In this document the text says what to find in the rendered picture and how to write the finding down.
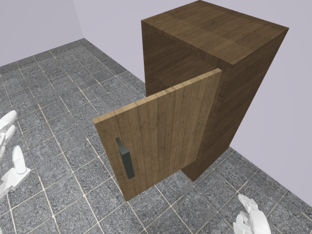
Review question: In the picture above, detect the right robot hand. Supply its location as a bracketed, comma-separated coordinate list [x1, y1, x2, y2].
[233, 194, 272, 234]

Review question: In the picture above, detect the handle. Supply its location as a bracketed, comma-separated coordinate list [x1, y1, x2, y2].
[116, 138, 135, 179]

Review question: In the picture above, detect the cupboard door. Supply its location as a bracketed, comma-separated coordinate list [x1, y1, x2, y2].
[92, 68, 222, 202]

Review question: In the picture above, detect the left robot hand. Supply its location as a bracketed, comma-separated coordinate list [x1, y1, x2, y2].
[0, 110, 30, 201]

